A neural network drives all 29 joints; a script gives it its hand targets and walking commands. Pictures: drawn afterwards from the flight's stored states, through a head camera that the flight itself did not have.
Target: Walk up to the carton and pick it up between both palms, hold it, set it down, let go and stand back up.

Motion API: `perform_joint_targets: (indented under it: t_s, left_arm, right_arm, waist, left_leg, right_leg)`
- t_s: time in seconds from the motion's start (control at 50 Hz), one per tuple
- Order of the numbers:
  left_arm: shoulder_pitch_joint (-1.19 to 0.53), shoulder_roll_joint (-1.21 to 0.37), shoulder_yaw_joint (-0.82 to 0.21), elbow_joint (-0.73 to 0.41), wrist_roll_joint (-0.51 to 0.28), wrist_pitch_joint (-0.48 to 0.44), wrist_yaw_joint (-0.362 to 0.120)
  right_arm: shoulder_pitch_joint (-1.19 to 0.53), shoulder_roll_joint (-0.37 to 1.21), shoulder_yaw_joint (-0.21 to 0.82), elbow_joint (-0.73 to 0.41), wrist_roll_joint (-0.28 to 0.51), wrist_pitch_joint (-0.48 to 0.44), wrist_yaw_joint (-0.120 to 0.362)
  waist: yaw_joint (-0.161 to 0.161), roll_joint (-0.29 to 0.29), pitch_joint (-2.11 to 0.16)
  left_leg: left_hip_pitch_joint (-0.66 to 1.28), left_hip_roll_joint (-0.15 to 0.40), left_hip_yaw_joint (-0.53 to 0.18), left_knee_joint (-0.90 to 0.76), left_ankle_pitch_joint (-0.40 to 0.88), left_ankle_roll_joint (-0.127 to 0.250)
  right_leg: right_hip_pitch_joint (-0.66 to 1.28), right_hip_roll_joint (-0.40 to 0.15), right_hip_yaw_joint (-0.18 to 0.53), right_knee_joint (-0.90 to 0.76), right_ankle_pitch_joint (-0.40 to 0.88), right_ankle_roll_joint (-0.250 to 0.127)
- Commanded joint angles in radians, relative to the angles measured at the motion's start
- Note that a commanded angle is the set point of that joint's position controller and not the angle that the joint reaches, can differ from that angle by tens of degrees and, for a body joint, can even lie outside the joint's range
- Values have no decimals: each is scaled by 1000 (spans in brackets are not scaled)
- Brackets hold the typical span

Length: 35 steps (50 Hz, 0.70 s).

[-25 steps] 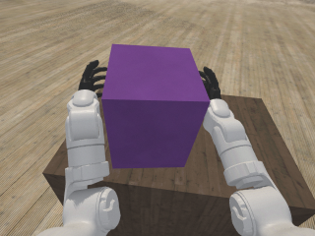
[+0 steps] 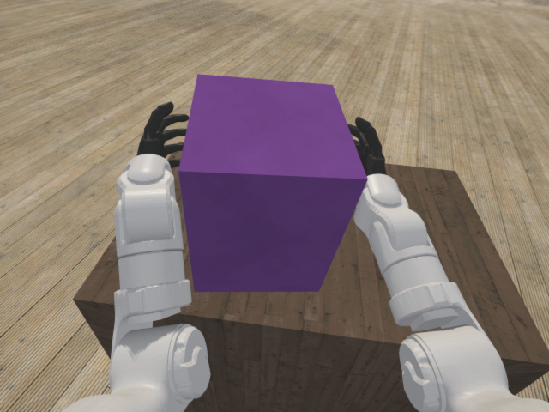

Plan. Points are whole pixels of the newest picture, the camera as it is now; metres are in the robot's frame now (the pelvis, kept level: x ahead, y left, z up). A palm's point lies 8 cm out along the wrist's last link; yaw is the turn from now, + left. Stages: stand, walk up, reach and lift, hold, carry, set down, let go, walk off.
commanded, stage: hold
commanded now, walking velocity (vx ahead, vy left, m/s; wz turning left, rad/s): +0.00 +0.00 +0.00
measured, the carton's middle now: (262, 190) +0.39 +0.01 +0.16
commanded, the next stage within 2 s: none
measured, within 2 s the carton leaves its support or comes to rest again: neither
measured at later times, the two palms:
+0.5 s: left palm (155, 161) +0.37 +0.16 +0.23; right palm (368, 175) +0.36 -0.14 +0.21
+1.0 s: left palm (154, 161) +0.37 +0.16 +0.23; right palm (368, 175) +0.36 -0.14 +0.21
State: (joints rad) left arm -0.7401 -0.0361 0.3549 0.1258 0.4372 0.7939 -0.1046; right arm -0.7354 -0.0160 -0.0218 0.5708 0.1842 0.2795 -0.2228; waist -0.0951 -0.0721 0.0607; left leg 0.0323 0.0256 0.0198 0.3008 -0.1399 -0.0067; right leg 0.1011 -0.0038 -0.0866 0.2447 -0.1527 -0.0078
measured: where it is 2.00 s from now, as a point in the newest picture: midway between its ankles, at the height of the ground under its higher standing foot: outside the picture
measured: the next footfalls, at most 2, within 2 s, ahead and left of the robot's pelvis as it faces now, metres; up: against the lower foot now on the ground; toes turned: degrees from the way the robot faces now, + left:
none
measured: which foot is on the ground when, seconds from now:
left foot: down 0.00-1.00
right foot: down 0.00-1.00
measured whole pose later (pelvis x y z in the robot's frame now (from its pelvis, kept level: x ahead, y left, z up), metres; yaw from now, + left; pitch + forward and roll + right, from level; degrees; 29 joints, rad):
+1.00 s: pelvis +0.00 +0.00 +0.00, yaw +0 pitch -11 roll -1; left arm -0.74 -0.04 0.35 0.12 0.44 0.80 -0.10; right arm -0.73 -0.02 -0.02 0.57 0.18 0.28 -0.22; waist -0.10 -0.07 0.06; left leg 0.03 0.03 0.02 0.30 -0.14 -0.01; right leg 0.10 0.00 -0.09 0.24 -0.15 -0.01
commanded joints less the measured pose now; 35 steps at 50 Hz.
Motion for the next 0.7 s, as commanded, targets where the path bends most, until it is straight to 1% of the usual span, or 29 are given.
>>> perform_joint_targets:
  t_s: [0.0,0.68]
  left_arm:
    - [-469,-503,-398,-10,-145,-37,-118]
    - [-467,-499,-396,-12,-144,-35,-119]
  right_arm:
    - [-711,496,296,-271,58,-54,88]
    - [-710,496,296,-275,57,-54,88]
  waist:
    - [-11,75,-281]
    - [-11,73,-280]
  left_leg:
    - [83,-51,49,-16,177,11]
    - [84,-51,49,-15,176,13]
  right_leg:
    - [12,55,-33,-22,113,45]
    - [14,54,-33,-22,120,46]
